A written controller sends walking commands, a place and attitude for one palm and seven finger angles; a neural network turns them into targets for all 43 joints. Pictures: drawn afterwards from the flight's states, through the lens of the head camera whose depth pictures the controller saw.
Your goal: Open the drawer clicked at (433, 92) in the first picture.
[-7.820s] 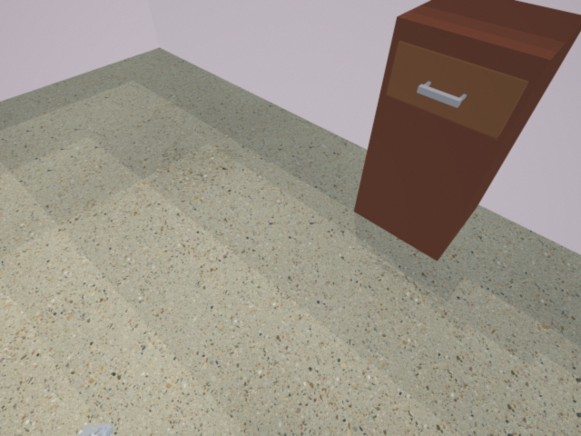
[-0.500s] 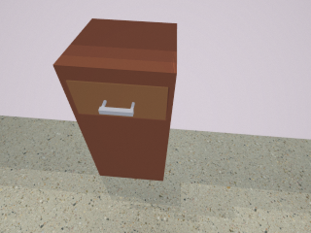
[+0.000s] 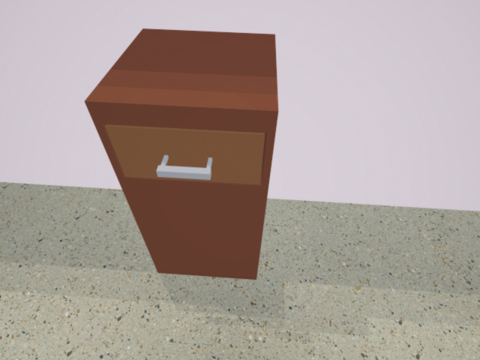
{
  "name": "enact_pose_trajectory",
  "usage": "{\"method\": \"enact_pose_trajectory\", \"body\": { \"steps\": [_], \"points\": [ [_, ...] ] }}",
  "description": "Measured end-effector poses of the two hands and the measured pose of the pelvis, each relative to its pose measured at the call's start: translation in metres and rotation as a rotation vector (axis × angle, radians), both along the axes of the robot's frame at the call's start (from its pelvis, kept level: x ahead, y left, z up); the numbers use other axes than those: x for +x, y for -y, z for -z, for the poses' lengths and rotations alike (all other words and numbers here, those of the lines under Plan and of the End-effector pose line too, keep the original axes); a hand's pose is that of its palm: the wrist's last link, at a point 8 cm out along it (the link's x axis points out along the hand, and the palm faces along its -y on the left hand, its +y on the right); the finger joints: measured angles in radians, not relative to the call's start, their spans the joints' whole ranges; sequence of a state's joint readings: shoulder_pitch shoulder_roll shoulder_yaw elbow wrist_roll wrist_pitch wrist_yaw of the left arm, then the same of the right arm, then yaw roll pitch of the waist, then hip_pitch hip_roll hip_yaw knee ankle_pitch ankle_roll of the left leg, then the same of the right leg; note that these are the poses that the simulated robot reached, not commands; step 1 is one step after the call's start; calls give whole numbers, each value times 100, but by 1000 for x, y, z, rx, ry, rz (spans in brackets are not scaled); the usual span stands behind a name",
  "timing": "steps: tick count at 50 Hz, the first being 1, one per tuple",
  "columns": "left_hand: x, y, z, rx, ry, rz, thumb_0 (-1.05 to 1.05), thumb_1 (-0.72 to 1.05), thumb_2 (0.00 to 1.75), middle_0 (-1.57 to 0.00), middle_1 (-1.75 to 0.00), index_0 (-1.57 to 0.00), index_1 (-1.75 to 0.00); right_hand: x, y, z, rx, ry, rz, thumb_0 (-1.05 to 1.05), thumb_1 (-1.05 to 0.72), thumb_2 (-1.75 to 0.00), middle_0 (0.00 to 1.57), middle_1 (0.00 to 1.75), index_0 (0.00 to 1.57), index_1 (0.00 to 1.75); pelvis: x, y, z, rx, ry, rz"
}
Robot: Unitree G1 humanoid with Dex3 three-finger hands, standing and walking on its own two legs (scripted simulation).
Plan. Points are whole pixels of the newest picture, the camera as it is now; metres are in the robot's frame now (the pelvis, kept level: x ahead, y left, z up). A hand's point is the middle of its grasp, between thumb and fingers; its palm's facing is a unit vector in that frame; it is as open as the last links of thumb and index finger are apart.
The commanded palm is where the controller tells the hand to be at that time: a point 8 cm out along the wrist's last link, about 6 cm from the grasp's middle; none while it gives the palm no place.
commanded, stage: look again from close up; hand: left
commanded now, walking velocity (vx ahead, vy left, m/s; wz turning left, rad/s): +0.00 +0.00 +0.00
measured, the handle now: (185, 166) +0.57 +0.16 -0.05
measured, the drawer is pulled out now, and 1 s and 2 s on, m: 0.00 0.00 0.00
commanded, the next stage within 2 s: raise the hand with hooked fingers in 0.42 s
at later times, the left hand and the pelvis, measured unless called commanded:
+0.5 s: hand out of the picture +0.02 +0.18 -0.17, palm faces +0.01 -0.99 -0.17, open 7.4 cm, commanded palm none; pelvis +0.03 +0.02 +0.01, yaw -1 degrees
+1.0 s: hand (128, 343) +0.17 +0.20 -0.07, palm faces -0.05 -0.12 -0.99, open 8.9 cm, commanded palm +0.18 +0.22 +0.00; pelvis +0.00 -0.03 -0.04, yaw -1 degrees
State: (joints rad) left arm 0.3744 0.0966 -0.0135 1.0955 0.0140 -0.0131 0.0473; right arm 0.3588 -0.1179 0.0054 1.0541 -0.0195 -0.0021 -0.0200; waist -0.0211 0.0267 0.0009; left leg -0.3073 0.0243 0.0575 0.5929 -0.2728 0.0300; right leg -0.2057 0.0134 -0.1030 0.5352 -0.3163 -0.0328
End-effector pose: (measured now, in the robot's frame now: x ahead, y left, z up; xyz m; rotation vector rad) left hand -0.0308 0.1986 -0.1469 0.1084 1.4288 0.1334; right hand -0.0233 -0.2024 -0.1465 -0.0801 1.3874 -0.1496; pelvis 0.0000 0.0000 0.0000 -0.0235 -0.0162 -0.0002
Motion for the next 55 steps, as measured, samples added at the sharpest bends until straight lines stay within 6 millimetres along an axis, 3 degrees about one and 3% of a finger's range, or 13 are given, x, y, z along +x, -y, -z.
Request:
{"method": "enact_pose_trajectory", "body": {
  "steps": [6,12,27,28,33,36,39,42,46,50,55],
  "points": [
    [34,-27,-7,51,82,6,1,91,90,-20,-30,-20,-30,9,-9,0,6,-5,-25,2,-92,-90,20,30,20,30,8,-9,-2,17,1,4],
    [53,-37,-11,63,105,21,0,91,90,-20,-30,-20,-30,19,-8,-3,-6,-2,-30,2,-92,-90,20,30,20,30,14,-13,-5,24,2,10],
    [47,-25,-4,15,23,21,1,91,90,-20,-30,-20,-30,42,0,-10,-46,-11,-38,1,-92,-90,20,30,20,30,29,-15,-7,20,-2,17],
    [55,-26,-9,30,47,68,1,91,90,-20,-30,-20,-30,45,3,-12,-56,14,-34,2,-93,-90,20,30,20,30,28,-16,-6,20,-8,21],
    [142,-56,-86,375,494,313,5,93,89,-21,-33,-21,-32,94,26,-25,-128,368,-23,3,-93,-90,20,30,21,30,23,-11,2,60,-42,8],
    [196,-53,-134,642,727,546,4,88,87,-21,-35,-21,-34,136,38,-28,-139,523,-88,2,-92,-90,20,30,20,30,15,-10,9,46,-87,-4],
    [230,-36,-162,890,888,755,3,81,85,-21,-38,-21,-38,178,48,-38,-140,629,-128,2,-92,-90,20,30,20,30,8,-4,18,47,-136,24],
    [233,-12,-161,976,959,894,2,74,82,-21,-42,-21,-41,213,55,-50,-127,691,-158,2,-91,-90,20,30,20,30,3,4,26,58,-169,52],
    [207,6,-142,998,958,1002,1,64,79,-22,-48,-22,-47,249,54,-61,-120,722,-244,2,-91,-90,20,30,20,30,0,18,35,69,-195,51],
    [182,-3,-134,1087,903,1032,0,53,75,-24,-54,-24,-53,271,47,-55,-109,710,-334,1,-91,-90,20,30,20,30,-2,30,44,63,-205,21],
    [195,-21,-151,1200,907,968,0,41,70,-26,-62,-26,-61,276,34,-32,-63,671,-367,1,-91,-90,20,30,20,30,-3,40,52,42,-199,-23]
  ]
}}
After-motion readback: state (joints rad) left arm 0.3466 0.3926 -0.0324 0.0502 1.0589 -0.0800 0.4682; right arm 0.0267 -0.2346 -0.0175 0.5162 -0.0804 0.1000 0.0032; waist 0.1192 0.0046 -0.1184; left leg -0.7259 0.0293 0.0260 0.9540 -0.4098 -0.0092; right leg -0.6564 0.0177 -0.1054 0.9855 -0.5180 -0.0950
